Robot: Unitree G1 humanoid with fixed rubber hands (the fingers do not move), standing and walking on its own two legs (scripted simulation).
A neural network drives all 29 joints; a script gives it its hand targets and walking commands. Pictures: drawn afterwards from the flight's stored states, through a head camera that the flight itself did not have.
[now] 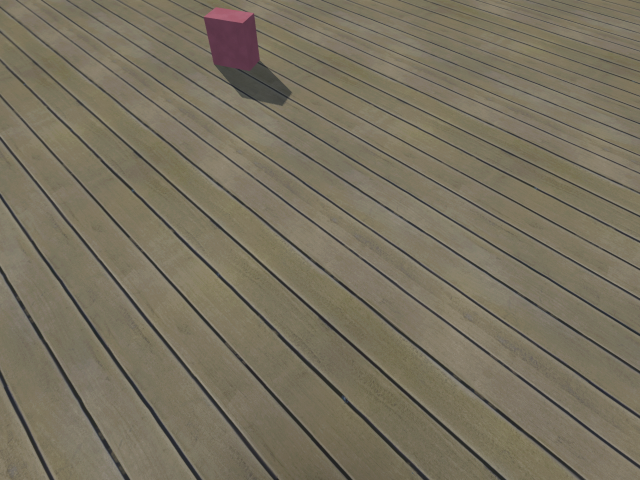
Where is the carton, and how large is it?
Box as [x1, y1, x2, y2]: [204, 7, 259, 70]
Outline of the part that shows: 214,8 204,16 214,63 249,70 259,60 253,13 217,7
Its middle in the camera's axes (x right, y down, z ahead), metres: -0.53 -1.22 +2.40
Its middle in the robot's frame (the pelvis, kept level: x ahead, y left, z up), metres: +2.51 +0.59 -0.63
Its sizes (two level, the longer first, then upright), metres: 0.254 0.147 0.284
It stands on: the floor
